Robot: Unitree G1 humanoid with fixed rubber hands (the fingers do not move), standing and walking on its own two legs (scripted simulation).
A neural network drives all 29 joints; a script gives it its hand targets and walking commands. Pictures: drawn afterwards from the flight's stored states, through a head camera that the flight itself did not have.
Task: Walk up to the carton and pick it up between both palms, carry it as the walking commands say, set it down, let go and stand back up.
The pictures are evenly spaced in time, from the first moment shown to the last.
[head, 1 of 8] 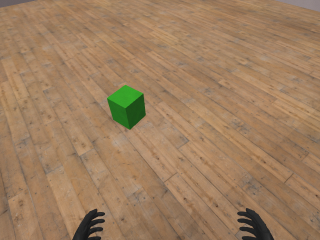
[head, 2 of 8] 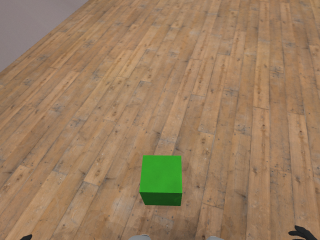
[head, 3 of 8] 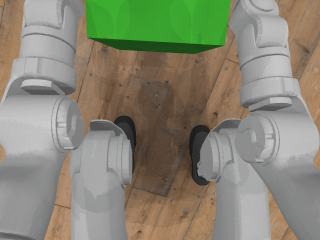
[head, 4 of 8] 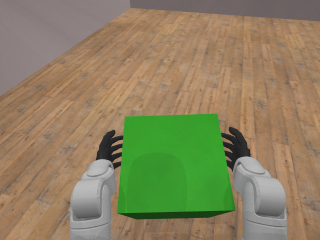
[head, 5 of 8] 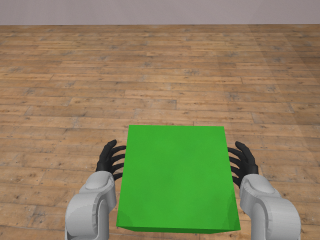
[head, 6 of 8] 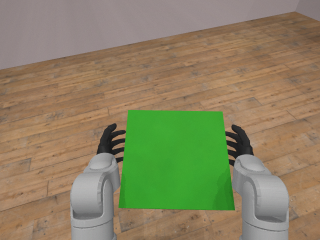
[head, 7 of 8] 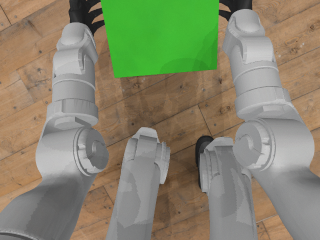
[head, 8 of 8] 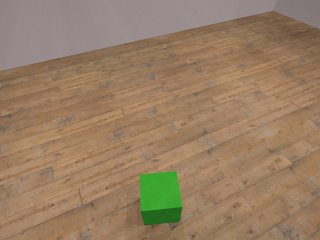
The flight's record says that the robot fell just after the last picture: no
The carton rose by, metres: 0.68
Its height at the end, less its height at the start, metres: +0.00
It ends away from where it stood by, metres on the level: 1.87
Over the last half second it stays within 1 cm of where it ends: yes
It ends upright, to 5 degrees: yes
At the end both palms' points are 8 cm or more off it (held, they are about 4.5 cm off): yes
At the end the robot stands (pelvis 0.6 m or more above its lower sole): yes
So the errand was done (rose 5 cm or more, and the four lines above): yes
